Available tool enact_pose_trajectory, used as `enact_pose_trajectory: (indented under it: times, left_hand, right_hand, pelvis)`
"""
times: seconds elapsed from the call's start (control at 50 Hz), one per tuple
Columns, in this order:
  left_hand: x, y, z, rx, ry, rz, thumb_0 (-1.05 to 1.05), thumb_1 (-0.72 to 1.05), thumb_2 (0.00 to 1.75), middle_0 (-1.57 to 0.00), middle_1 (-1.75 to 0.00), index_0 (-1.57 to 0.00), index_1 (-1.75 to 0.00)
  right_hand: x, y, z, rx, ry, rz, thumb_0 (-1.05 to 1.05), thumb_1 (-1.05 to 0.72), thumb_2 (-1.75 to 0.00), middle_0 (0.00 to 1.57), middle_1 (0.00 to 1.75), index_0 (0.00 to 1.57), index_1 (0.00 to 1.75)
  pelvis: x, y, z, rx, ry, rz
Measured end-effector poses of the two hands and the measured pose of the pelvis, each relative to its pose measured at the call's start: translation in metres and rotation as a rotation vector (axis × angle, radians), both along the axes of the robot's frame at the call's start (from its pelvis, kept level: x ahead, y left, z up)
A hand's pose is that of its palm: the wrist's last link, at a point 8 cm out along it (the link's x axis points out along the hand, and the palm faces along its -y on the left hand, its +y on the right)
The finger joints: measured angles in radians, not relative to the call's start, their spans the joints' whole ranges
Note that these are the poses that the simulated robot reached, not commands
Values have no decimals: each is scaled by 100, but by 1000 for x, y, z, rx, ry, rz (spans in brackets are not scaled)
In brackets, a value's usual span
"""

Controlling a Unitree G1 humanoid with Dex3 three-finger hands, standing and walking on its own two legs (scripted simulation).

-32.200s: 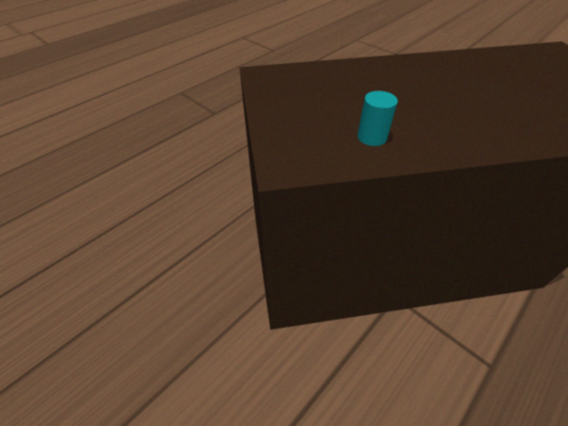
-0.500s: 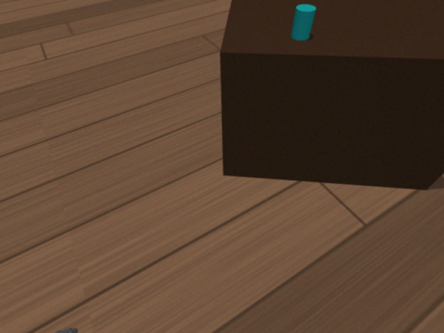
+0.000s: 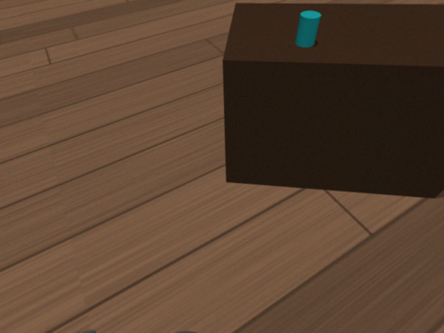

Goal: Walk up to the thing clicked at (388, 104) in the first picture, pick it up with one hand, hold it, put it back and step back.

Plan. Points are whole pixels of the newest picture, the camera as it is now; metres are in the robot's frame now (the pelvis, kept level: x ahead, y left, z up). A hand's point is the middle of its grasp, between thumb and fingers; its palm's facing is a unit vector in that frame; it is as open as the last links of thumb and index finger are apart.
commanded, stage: step back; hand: right
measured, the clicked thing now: (307, 29) +1.09 -0.28 +0.04
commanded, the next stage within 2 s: stand in 0.30 s
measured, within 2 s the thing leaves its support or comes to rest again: neither
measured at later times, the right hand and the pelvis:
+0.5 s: hand out of the picture +0.13 -0.23 -0.13, palm faces +0.01 +0.94 -0.33, open 7.4 cm; pelvis +0.02 +0.01 +0.02, yaw -1 degrees
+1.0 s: hand out of the picture +0.06 -0.25 -0.14, palm faces +0.01 +0.94 -0.33, open 7.4 cm; pelvis +0.01 +0.00 +0.02, yaw -2 degrees
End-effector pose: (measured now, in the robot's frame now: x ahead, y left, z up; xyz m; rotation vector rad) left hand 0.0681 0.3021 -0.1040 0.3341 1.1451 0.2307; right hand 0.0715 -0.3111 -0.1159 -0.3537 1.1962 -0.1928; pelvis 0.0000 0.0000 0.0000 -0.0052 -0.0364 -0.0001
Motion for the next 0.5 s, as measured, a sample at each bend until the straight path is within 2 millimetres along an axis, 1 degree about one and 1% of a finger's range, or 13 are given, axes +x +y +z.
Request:
enact_pose_trajectory:
  times: [0.06,0.12,0.24,0.32,0.38,0.44,0.5]
  left_hand:
    - [10,12,-6,-2,9,10,1,90,90,-21,-30,-20,-30]
    - [21,20,-7,-9,16,14,1,90,90,-20,-30,-20,-30]
    - [39,25,-6,-14,12,-3,1,91,90,-20,-30,-20,-30]
    - [46,22,-2,-15,10,-10,1,91,90,-20,-30,-20,-30]
    - [47,17,1,-22,15,-21,1,91,90,-20,-30,-20,-30]
    - [46,11,3,-30,24,-32,1,91,90,-20,-30,-20,-30]
    - [43,5,4,-37,30,-39,1,91,90,-20,-30,-20,-30]
  right_hand:
    - [5,13,0,-4,9,-5,0,-91,-90,20,30,21,30]
    - [9,25,2,7,13,-10,0,-91,-90,20,30,21,30]
    - [28,38,8,22,-7,-13,0,-90,-90,20,30,21,30]
    - [42,40,11,32,-35,-11,0,-90,-90,20,30,21,30]
    - [50,39,15,40,-61,-10,0,-90,-90,20,30,21,30]
    - [53,36,19,43,-78,-14,0,-90,-90,20,30,21,30]
    - [52,32,21,42,-80,-18,0,-90,-90,20,30,21,30]
  pelvis:
    - [5,8,-2,21,-5,-5]
    - [10,14,0,12,4,-16]
    - [17,17,5,0,8,-23]
    - [19,17,8,1,6,-25]
    - [20,16,12,3,1,-24]
    - [20,15,15,4,-3,-24]
    - [19,13,17,5,-7,-25]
